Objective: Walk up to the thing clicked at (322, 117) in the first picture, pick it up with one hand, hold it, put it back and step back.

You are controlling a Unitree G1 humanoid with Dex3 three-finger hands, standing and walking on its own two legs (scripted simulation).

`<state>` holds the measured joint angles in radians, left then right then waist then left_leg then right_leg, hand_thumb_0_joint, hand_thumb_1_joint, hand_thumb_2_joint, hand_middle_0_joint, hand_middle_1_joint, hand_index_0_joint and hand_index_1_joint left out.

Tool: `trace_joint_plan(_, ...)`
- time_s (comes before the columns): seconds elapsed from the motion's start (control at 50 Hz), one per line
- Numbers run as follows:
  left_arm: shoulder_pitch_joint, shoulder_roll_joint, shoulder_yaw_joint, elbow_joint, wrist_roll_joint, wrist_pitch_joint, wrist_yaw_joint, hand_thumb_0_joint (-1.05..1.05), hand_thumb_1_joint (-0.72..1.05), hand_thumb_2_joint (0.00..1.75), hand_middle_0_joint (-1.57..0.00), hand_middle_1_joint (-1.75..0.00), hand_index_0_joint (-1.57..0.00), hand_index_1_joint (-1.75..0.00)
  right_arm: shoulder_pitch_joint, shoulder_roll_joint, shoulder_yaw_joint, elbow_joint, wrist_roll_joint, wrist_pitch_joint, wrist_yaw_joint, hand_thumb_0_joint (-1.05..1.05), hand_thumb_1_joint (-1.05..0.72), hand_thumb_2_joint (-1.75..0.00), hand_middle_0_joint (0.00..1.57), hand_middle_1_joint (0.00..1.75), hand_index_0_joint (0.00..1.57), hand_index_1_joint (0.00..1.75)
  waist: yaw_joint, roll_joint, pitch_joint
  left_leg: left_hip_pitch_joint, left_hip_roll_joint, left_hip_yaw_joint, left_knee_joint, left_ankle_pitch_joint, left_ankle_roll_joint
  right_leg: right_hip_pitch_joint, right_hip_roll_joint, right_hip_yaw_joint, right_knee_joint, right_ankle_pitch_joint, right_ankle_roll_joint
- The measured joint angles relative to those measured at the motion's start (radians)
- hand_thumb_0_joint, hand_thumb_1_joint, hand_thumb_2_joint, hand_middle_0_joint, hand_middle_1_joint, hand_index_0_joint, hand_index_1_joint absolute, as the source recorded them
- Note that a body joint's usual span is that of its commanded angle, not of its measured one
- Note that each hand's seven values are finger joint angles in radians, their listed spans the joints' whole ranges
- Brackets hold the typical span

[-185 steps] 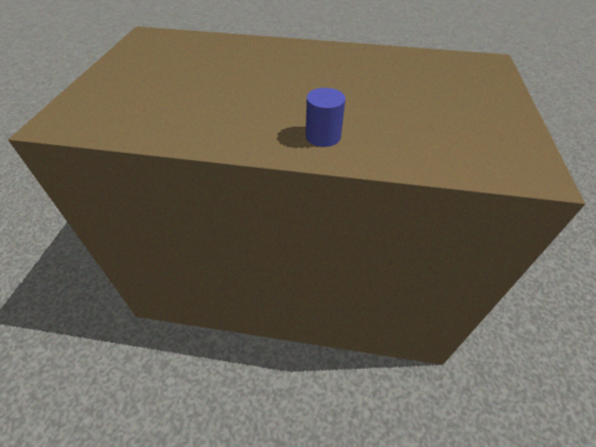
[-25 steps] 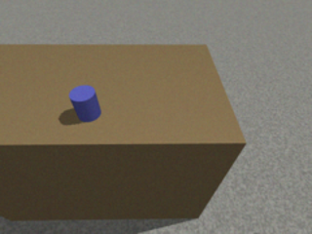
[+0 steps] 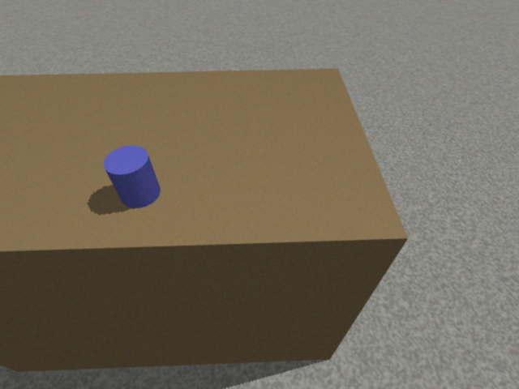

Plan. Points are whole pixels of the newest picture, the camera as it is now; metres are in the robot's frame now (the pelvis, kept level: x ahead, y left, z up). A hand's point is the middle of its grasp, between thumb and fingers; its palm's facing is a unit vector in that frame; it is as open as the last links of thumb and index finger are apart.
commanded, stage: walk up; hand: left
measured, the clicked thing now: (133, 177) +0.47 +0.23 +0.06
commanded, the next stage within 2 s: stand in 0.06 s
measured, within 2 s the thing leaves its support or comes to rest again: neither
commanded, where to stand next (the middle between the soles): +0.05 +0.02 m, yaw +1 degrees
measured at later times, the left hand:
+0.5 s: hand out of the picture +0.08 +0.25 -0.16, palm faces -0.02 -0.94 -0.34, open 7.4 cm
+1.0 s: hand out of the picture +0.08 +0.25 -0.16, palm faces -0.01 -0.94 -0.35, open 7.4 cm
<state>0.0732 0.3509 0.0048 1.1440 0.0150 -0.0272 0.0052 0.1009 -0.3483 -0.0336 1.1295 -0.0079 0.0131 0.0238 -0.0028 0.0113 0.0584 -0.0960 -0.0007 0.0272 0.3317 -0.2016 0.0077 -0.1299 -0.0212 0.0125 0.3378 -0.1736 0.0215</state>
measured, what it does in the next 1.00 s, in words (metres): stands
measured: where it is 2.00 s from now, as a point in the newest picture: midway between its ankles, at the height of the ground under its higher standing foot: outside the picture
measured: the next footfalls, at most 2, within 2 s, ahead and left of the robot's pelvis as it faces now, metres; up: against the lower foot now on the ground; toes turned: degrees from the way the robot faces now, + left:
none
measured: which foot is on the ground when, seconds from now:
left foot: down 0.00-1.00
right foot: down 0.00-1.00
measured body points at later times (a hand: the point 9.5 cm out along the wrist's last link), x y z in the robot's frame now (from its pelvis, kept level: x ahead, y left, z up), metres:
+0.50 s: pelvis +0.01 -0.01 +0.00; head +0.02 +0.00 +0.45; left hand +0.08 +0.29 -0.13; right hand +0.10 -0.31 -0.13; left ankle -0.01 +0.11 -0.75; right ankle +0.01 -0.13 -0.75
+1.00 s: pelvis +0.01 -0.01 +0.00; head +0.02 -0.01 +0.45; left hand +0.08 +0.30 -0.13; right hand +0.09 -0.31 -0.13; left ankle -0.01 +0.11 -0.75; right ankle +0.01 -0.13 -0.75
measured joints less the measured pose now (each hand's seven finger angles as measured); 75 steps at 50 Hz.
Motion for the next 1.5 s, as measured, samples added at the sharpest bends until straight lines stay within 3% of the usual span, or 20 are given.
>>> trace_joint_plan(0.38, 0.014, -0.003, -0.008, -0.001, -0.006, 0.009, -0.007, 0.0, 0.9, 0.89, -0.21, -0.3, -0.2, -0.3, -0.013, 0.003, 0.024, 0.006, -0.002, -0.027, -0.012, 0.0, -0.9, -0.9, 0.2, 0.3, 0.21, 0.3, -0.001, -0.015, -0.015, 0.016, 0.006, -0.012, -0.027, 0.006, -0.008, 0.023, 0.005, -0.013, -0.033, 0.006, -0.006)
trace_joint_plan(1.5, 0.04, 0.002, -0.006, -0.006, -0.005, 0.011, -0.008, 0.0, 0.9, 0.89, -0.21, -0.3, -0.2, -0.3, 0.014, -0.001, 0.034, 0.003, -0.002, -0.023, -0.014, 0.0, -0.9, -0.9, 0.2, 0.3, 0.21, 0.3, 0.004, -0.011, -0.012, 0.019, 0.013, -0.024, -0.029, 0.006, -0.015, 0.034, 0.012, -0.025, -0.043, 0.006, -0.013)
